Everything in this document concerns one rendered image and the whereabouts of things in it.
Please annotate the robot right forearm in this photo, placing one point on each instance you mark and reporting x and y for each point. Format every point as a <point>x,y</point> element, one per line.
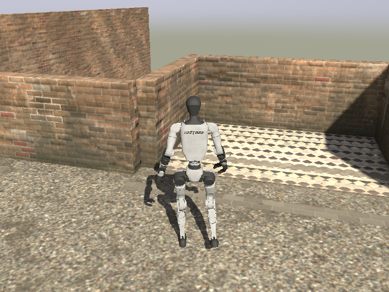
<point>222,157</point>

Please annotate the humanoid robot head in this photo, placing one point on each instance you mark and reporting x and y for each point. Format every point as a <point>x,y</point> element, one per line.
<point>193,104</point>

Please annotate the robot right upper arm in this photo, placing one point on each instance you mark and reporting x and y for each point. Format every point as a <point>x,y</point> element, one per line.
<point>213,128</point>

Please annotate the robot left forearm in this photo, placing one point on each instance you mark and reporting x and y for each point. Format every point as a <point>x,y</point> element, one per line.
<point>163,164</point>

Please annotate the robot left hand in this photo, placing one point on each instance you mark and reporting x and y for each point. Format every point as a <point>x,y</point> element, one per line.
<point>159,182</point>

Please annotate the robot left upper arm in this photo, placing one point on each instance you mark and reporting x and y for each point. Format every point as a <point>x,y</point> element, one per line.
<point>175,128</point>

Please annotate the robot right hand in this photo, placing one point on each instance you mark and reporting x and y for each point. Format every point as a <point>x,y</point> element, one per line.
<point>219,165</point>

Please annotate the humanoid robot torso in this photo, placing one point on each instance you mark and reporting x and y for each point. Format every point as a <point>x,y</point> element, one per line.
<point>194,139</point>

